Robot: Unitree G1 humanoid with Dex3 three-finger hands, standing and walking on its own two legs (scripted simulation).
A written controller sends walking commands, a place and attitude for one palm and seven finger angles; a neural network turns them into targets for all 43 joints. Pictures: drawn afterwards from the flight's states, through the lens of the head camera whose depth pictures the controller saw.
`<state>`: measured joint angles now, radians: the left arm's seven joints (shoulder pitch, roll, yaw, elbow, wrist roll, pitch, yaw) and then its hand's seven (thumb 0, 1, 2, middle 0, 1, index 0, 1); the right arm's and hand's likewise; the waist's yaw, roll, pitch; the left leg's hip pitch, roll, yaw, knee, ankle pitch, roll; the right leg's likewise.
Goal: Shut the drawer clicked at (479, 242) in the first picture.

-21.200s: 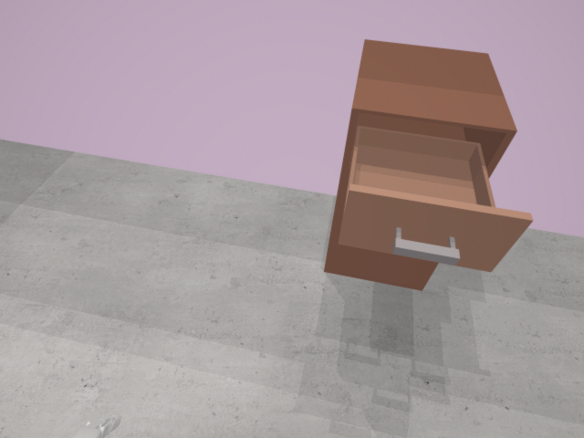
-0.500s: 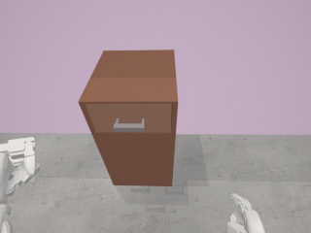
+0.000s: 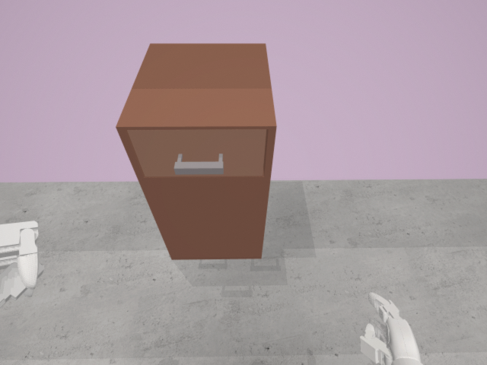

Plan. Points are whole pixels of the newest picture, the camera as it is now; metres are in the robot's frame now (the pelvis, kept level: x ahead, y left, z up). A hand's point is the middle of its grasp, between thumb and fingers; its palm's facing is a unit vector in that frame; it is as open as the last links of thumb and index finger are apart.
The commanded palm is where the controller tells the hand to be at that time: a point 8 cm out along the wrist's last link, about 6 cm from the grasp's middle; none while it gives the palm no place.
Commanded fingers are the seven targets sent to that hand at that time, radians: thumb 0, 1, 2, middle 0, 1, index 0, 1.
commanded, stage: step back with the hand held close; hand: left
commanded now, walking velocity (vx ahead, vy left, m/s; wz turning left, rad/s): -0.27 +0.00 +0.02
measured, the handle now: (199, 162) +0.61 +0.16 -0.11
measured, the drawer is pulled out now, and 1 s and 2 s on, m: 0.00 0.00 0.00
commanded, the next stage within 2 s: stop stepping back and stand still in 0.84 s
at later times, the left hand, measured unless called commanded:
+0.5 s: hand (21, 326) +0.13 +0.23 +0.16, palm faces +0.31 -0.80 -0.51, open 3.3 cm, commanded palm +0.05 +0.28 +0.18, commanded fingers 0.00 0.90 0.90 -1.40 -1.60 -1.40 -1.60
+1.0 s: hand out of the picture +0.03 +0.22 +0.18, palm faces +0.24 -0.87 -0.44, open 3.3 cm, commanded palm -0.03 +0.28 +0.18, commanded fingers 0.00 0.90 0.90 -1.40 -1.60 -1.40 -1.60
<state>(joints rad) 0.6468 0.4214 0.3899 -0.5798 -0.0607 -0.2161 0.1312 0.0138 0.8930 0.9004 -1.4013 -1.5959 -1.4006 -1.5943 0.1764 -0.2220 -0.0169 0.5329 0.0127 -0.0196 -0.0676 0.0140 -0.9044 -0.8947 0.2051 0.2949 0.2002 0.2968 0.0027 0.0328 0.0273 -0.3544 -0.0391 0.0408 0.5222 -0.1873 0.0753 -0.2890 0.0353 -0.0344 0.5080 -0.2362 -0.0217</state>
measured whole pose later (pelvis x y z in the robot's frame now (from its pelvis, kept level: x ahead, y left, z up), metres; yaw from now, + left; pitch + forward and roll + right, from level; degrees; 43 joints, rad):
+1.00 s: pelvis -0.17 +0.00 +0.00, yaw -2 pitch +1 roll -3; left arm 0.61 0.46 0.37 -0.71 -0.06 -0.24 0.12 0.02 0.89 0.90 -1.40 -1.60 -1.40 -1.59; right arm 0.16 -0.14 0.01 0.57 -0.02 -0.13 -0.02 0.01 -0.90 -0.89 0.21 0.30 0.20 0.30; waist 0.01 -0.04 0.07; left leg -0.42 0.03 0.04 0.43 -0.04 0.05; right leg -0.41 0.07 0.03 0.92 -0.47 0.01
